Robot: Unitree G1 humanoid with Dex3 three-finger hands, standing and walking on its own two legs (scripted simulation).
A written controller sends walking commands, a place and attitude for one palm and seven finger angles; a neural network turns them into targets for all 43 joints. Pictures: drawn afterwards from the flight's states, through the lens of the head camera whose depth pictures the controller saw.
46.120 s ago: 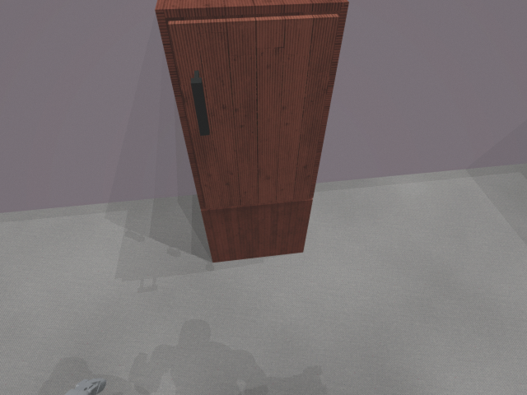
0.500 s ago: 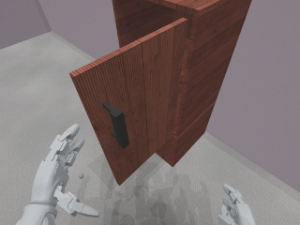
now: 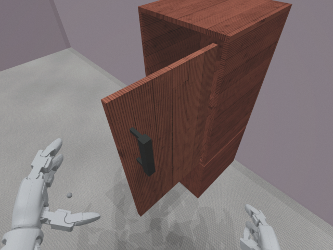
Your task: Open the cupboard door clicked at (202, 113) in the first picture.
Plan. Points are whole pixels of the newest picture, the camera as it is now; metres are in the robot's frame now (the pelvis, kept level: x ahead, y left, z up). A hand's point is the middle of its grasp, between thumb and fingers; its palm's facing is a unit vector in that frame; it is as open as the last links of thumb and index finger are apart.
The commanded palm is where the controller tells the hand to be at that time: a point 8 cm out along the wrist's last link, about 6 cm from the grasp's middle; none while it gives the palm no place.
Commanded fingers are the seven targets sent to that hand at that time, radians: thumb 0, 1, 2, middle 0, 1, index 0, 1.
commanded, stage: draw the hand back to the body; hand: left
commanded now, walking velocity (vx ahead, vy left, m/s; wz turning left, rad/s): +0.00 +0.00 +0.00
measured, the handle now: (142, 151) +0.34 +0.11 +0.06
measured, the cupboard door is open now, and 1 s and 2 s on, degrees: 89 89 89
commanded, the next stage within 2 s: step back with the hand held close in 0.88 s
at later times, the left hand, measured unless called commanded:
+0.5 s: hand (34, 172) +0.20 +0.26 +0.17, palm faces +0.45 -0.79 -0.41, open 9.1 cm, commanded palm +0.15 +0.30 +0.18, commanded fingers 0.00 0.90 0.90 -0.20 -0.30 -0.20 -0.30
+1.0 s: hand (33, 178) +0.19 +0.26 +0.17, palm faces +0.46 -0.79 -0.40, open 7.4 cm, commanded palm +0.14 +0.29 +0.19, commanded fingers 0.00 0.90 0.90 -0.20 -0.30 -0.20 -0.30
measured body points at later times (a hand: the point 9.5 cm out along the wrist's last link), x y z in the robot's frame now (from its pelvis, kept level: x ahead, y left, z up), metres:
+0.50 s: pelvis +0.01 +0.00 +0.01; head -0.01 -0.01 +0.46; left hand +0.17 +0.30 +0.19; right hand +0.19 -0.21 -0.07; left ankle -0.04 +0.11 -0.73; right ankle +0.02 -0.11 -0.73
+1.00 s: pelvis +0.00 -0.01 +0.02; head -0.02 -0.03 +0.46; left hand +0.16 +0.30 +0.19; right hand +0.18 -0.22 -0.07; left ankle -0.04 +0.11 -0.73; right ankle +0.02 -0.11 -0.73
